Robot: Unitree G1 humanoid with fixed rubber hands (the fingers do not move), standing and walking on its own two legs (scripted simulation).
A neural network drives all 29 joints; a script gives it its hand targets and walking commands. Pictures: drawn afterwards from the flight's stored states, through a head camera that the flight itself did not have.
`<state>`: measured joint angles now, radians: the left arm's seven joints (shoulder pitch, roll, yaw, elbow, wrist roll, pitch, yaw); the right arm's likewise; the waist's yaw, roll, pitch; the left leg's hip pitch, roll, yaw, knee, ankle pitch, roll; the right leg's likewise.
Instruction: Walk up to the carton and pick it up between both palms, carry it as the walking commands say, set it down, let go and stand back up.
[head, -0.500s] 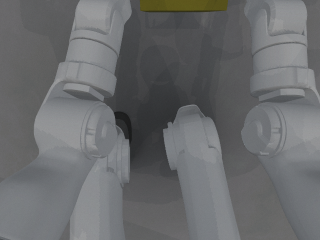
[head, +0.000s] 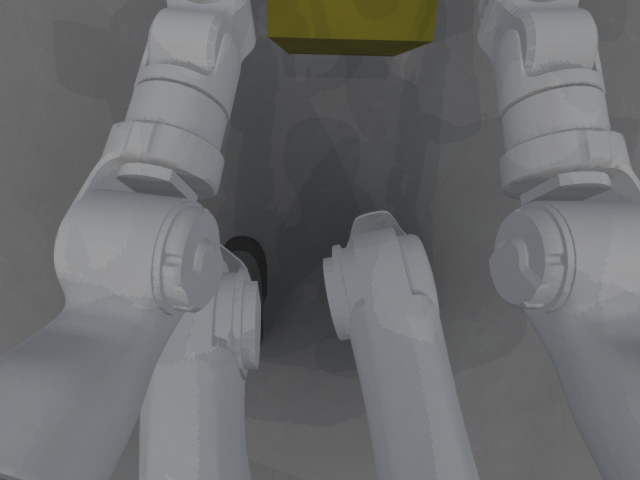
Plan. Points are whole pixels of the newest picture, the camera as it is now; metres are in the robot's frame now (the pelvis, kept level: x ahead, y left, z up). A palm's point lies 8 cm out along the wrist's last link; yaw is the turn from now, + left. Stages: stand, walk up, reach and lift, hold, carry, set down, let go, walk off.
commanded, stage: set down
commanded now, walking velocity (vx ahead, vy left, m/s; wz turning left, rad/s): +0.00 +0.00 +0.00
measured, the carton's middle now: out of the picture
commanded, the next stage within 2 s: none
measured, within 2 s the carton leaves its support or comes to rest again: rests again in 0.16 s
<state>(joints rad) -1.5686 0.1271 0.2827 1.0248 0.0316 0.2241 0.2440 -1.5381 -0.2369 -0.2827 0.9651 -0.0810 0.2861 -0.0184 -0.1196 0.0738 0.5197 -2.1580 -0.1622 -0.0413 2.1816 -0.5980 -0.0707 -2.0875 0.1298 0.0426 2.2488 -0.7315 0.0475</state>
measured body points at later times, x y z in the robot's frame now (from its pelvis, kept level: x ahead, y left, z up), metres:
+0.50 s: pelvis +0.01 -0.01 +0.00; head +0.40 -0.05 +0.21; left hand +0.57 +0.02 -0.21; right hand +0.55 -0.22 -0.20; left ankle +0.11 +0.12 -0.35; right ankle +0.08 -0.12 -0.35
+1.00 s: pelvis +0.01 +0.00 -0.01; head +0.39 -0.05 +0.21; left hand +0.58 +0.02 -0.21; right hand +0.55 -0.23 -0.21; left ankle +0.11 +0.12 -0.35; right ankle +0.08 -0.12 -0.35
